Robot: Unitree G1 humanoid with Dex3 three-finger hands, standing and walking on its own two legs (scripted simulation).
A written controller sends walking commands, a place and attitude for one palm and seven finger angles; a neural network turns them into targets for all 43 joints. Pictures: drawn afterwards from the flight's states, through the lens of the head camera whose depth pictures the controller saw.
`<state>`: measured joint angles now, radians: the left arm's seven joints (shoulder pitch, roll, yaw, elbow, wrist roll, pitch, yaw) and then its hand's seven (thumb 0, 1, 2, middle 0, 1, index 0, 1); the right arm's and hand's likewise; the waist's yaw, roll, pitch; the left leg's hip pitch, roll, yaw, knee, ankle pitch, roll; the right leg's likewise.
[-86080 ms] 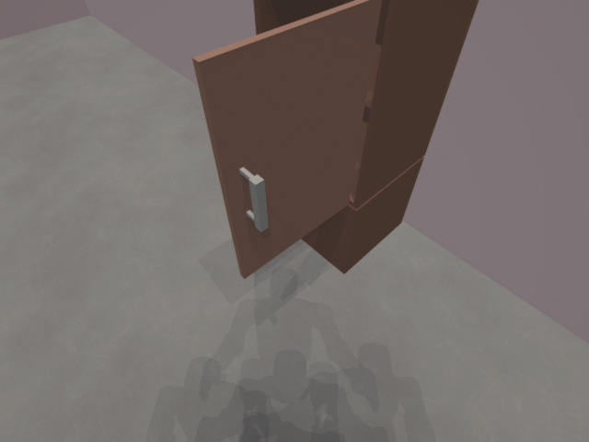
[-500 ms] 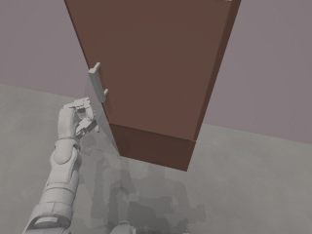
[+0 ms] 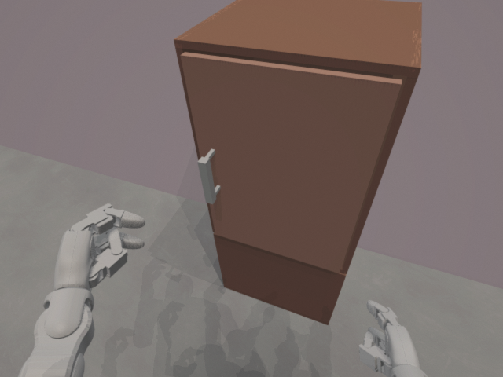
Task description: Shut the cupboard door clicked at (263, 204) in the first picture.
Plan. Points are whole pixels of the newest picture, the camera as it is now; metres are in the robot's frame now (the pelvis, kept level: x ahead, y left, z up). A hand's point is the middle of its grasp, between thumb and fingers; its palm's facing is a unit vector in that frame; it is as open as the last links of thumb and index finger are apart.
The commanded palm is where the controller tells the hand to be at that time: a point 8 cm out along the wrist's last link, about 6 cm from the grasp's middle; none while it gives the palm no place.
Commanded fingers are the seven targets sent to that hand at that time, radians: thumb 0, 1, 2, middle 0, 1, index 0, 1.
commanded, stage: draw the hand back to the body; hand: left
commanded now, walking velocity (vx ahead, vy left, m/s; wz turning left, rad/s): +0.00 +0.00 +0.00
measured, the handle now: (211, 176) +0.59 +0.17 -0.05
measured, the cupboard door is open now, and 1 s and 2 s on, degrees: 0 0 0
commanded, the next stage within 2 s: step back with the hand held close in 0.68 s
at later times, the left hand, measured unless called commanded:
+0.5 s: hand (54, 268) +0.20 +0.26 +0.16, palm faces +0.48 -0.78 -0.41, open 7.2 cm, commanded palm +0.15 +0.29 +0.18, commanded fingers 0.00 0.90 0.90 -0.20 -0.30 -0.20 -0.30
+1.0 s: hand (57, 265) +0.20 +0.26 +0.16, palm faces +0.41 -0.78 -0.47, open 7.4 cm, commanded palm +0.14 +0.30 +0.18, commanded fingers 0.00 0.90 0.90 -0.20 -0.30 -0.20 -0.30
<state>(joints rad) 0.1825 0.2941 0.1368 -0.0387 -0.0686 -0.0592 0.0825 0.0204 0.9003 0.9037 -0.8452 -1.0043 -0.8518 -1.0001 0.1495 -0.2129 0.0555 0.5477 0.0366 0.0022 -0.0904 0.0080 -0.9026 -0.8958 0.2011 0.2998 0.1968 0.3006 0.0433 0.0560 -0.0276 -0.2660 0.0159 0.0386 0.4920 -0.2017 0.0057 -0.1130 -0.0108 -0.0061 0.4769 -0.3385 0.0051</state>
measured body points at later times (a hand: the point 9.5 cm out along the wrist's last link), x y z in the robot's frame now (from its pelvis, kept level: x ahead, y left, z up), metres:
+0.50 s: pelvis +0.01 -0.01 +0.00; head -0.01 -0.04 +0.45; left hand +0.17 +0.30 +0.18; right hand +0.20 -0.23 -0.09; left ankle +0.04 +0.12 -0.74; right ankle -0.05 -0.12 -0.74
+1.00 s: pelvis +0.00 +0.00 +0.00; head -0.01 -0.03 +0.45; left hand +0.17 +0.30 +0.19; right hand +0.19 -0.24 -0.09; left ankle +0.04 +0.12 -0.74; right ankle -0.05 -0.12 -0.74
